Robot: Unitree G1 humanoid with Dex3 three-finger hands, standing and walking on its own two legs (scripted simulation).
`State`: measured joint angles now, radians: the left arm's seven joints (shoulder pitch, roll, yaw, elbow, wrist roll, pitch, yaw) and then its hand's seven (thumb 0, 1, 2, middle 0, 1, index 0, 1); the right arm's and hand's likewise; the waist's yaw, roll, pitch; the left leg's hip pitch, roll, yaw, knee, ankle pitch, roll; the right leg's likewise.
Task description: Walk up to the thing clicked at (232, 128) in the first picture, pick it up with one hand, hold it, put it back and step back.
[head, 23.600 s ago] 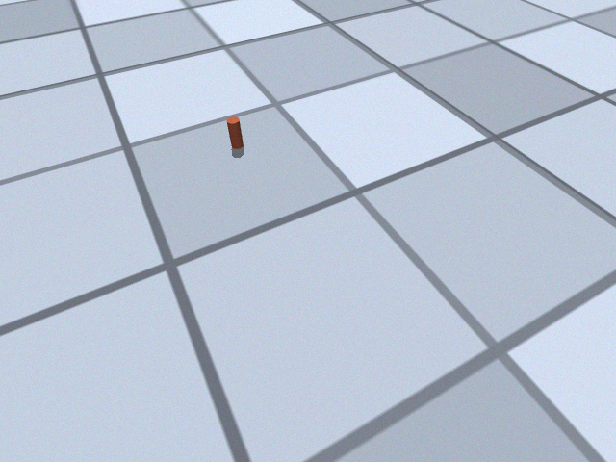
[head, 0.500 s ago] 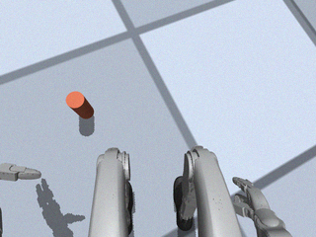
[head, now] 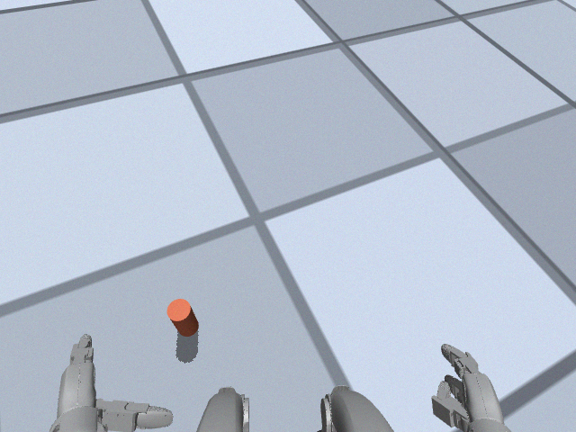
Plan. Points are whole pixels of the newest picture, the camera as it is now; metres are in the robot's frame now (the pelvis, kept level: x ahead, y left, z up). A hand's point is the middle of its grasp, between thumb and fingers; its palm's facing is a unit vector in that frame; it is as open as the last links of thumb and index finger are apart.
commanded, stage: home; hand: left
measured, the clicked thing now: (183, 318) +0.46 +0.27 -0.59
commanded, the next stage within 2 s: stand in 1.94 s
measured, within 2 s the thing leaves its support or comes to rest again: neither
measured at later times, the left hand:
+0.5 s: hand (135, 401) +0.18 +0.19 -0.01, palm faces +0.13 -0.95 -0.29, open 17.2 cm
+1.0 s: hand (151, 402) +0.18 +0.17 -0.01, palm faces +0.11 -0.95 -0.28, open 17.4 cm
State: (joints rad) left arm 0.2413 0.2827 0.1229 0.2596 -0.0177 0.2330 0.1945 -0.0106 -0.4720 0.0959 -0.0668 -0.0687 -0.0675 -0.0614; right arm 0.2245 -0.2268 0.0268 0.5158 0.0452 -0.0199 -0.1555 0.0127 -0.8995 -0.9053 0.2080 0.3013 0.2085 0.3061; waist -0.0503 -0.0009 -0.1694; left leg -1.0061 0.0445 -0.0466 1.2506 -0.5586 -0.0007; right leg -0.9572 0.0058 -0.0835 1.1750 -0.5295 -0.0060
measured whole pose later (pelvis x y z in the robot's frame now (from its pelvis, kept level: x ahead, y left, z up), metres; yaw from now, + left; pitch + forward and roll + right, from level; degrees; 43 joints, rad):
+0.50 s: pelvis +0.02 +0.00 +0.05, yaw +1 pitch +8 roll -3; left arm 0.48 0.22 -0.01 -0.02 -0.02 0.28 0.16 -0.01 -0.49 0.09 -0.06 -0.07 -0.06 -0.06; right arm 0.27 -0.19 0.04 0.47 0.01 -0.10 -0.17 0.02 -0.90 -0.91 0.21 0.30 0.21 0.31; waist -0.02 0.03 -0.11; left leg -0.64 0.03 -0.03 0.98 -0.49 0.01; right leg -0.59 0.00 -0.07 0.91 -0.46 0.01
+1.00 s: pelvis +0.02 -0.01 +0.05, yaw +1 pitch +7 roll -2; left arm 0.46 0.21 -0.01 0.02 -0.02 0.27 0.14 -0.01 -0.53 0.07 -0.06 -0.06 -0.06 -0.05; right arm 0.28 -0.21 0.03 0.51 0.01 -0.11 -0.17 0.02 -0.90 -0.90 0.21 0.30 0.21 0.31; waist -0.03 0.03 -0.10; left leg -0.61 0.04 -0.03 0.94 -0.47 -0.01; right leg -0.57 0.00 -0.07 0.89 -0.45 -0.01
